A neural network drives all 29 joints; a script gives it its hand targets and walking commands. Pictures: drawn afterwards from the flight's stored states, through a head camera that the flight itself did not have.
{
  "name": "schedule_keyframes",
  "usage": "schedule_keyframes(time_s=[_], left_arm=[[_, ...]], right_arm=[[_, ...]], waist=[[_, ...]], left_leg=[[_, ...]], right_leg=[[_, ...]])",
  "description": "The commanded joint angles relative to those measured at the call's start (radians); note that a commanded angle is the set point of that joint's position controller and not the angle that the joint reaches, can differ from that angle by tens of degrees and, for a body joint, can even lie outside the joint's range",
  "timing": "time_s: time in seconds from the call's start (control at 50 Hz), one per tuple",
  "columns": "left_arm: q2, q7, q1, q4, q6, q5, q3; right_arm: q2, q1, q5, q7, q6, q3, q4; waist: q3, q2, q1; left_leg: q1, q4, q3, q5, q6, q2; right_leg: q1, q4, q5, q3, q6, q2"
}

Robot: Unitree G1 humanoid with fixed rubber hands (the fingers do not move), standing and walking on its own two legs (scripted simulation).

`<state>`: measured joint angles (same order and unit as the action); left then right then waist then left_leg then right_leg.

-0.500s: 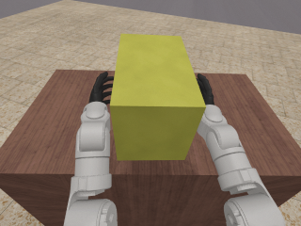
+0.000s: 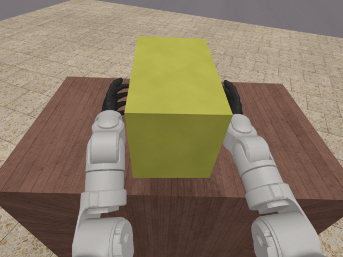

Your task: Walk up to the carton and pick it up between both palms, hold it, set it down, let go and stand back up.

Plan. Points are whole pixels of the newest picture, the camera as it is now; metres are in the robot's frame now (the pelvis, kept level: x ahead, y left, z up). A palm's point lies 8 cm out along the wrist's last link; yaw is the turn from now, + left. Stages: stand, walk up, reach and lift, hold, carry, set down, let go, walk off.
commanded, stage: hold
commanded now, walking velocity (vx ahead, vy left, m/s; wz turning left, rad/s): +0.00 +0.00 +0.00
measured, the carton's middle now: (171, 103) +0.43 +0.01 +0.17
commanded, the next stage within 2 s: none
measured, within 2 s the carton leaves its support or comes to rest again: neither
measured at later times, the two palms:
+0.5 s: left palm (111, 113) +0.37 +0.15 +0.19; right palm (232, 116) +0.37 -0.12 +0.18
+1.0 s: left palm (113, 113) +0.37 +0.14 +0.19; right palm (234, 116) +0.37 -0.13 +0.17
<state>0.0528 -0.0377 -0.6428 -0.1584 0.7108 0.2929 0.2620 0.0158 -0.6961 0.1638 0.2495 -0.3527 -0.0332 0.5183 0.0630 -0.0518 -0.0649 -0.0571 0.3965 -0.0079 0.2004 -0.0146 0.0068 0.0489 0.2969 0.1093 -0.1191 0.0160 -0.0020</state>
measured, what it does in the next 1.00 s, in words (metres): stands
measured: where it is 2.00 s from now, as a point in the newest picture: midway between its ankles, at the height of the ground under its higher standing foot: outside the picture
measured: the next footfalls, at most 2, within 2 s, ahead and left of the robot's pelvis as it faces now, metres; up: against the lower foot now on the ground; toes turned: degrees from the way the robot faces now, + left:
none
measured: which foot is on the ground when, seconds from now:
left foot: down 0.00-1.00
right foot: down 0.00-1.00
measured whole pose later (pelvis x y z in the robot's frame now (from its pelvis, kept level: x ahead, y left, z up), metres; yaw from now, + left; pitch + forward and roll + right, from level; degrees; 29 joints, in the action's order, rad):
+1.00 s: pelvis +0.00 +0.00 +0.00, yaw +0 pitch -9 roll -1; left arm 0.07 -0.02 -0.61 -0.09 0.74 0.32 0.26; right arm 0.01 -0.66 0.19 0.26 -0.36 -0.01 0.48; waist 0.08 -0.04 -0.08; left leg -0.03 0.40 0.00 0.21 -0.01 0.01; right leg 0.01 0.28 0.11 -0.12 0.02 0.01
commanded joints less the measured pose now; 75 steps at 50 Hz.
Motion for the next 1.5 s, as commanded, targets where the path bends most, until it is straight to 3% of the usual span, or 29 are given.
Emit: schedule_keyframes(time_s=[0.0, 0.1, 0.2, 0.24, 0.34, 0.38, 0.4, 0.44, 0.6, 1.08, 1.14, 1.2, 1.28, 1.34, 1.48], left_arm=[[0.623, 0.15, -0.705, 0.133, -0.071, -0.16, -0.533], [0.618, 0.157, -0.709, 0.181, -0.074, -0.159, -0.551], [0.609, 0.157, -0.681, 0.189, -0.074, -0.157, -0.545], [0.607, 0.157, -0.664, 0.201, -0.073, -0.163, -0.554], [0.619, 0.155, -0.683, 0.223, -0.075, -0.17, -0.57], [0.609, 0.157, -0.664, 0.181, -0.069, -0.149, -0.55], [0.617, 0.147, -0.681, 0.22, -0.059, -0.146, -0.562], [0.626, 0.145, -0.672, 0.208, -0.044, -0.141, -0.562], [0.633, 0.151, -0.668, 0.203, -0.049, -0.159, -0.571], [0.601, 0.167, -0.668, 0.196, -0.05, -0.147, -0.536], [0.587, 0.169, -0.686, 0.171, -0.069, -0.158, -0.525], [0.587, 0.172, -0.679, 0.14, -0.068, -0.141, -0.517], [0.613, 0.162, -0.694, 0.199, -0.077, -0.167, -0.56], [0.618, 0.155, -0.692, 0.201, -0.074, -0.166, -0.569], [0.623, 0.149, -0.676, 0.181, -0.063, -0.15, -0.556]], right_arm=[[0.626, -0.837, 0.072, -0.097, 0.101, 0.399, -0.374], [0.635, -0.823, 0.088, -0.086, 0.101, 0.419, -0.416], [0.636, -0.824, 0.106, -0.081, 0.098, 0.449, -0.456], [0.639, -0.82, 0.114, -0.078, 0.096, 0.464, -0.48], [0.637, -0.811, 0.118, -0.081, 0.091, 0.468, -0.483], [0.621, -0.812, 0.105, -0.083, 0.088, 0.456, -0.456], [0.604, -0.78, 0.113, -0.092, 0.08, 0.421, -0.391], [0.592, -0.784, 0.104, -0.103, 0.087, 0.405, -0.397], [0.607, -0.822, 0.098, -0.1, 0.099, 0.412, -0.442], [0.623, -0.812, 0.093, -0.09, 0.096, 0.422, -0.432], [0.63, -0.826, 0.085, -0.088, 0.095, 0.433, -0.435], [0.627, -0.821, 0.07, -0.087, 0.096, 0.42, -0.416], [0.63, -0.835, 0.101, -0.088, 0.108, 0.448, -0.458], [0.616, -0.806, 0.098, -0.092, 0.102, 0.428, -0.431], [0.608, -0.804, 0.089, -0.1, 0.102, 0.424, -0.416]], waist=[[-0.512, 0.109, -0.026], [-0.557, 0.107, -0.035], [-0.541, 0.099, -0.016], [-0.56, 0.086, -0.024], [-0.531, 0.088, -0.028], [-0.49, 0.099, -0.015], [-0.479, 0.137, -0.016], [-0.476, 0.135, -0.017], [-0.515, 0.108, -0.036], [-0.502, 0.091, -0.021], [-0.507, 0.059, -0.018], [-0.479, 0.076, -0.024], [-0.577, 0.106, -0.031], [-0.536, 0.112, -0.044], [-0.5, 0.11, -0.028]], left_leg=[[0.049, -0.055, 0.021, -0.237, 0.033, -0.041], [0.057, -0.038, 0.022, -0.279, 0.032, -0.05], [0.042, -0.037, 0.026, -0.296, 0.03, -0.051], [0.053, -0.033, 0.028, -0.317, 0.03, -0.053], [0.063, -0.039, 0.029, -0.305, 0.037, -0.05], [0.042, -0.053, 0.029, -0.261, 0.029, -0.045], [0.083, -0.055, 0.035, -0.298, 0.063, -0.02], [0.107, -0.044, 0.028, -0.312, 0.068, -0.019], [0.098, -0.033, 0.023, -0.315, 0.059, -0.033], [0.056, -0.055, 0.013, -0.247, 0.039, -0.044], [0.014, -0.069, 0.018, -0.201, 0.013, -0.049], [0.01, -0.067, 0.015, -0.208, 0.016, -0.048], [0.064, -0.038, 0.028, -0.308, 0.032, -0.049], [0.086, -0.036, 0.033, -0.307, 0.046, -0.039], [0.076, -0.045, 0.03, -0.283, 0.04, -0.035]], right_leg=[[-0.224, -0.003, -0.114, 0.043, -0.048, 0.048], [-0.256, 0.01, -0.191, 0.053, -0.058, 0.045], [-0.265, 0.017, -0.22, 0.049, -0.062, 0.048], [-0.282, 0.021, -0.26, 0.05, -0.064, 0.047], [-0.244, 0.012, -0.212, 0.046, -0.058, 0.054], [-0.243, 0.005, -0.159, 0.044, -0.057, 0.05], [-0.188, -0.002, -0.107, 0.028, -0.041, 0.065], [-0.165, -0.021, -0.061, 0.022, -0.037, 0.068], [-0.214, -0.013, -0.149, 0.029, -0.046, 0.06], [-0.254, -0.004, -0.168, 0.035, -0.058, 0.046], [-0.273, 0.002, -0.16, 0.047, -0.07, 0.037], [-0.262, 0.002, -0.151, 0.048, -0.061, 0.039], [-0.26, 0.014, -0.221, 0.047, -0.059, 0.043], [-0.212, 0.006, -0.177, 0.033, -0.046, 0.052], [-0.207, 0.002, -0.126, 0.031, -0.041, 0.054]])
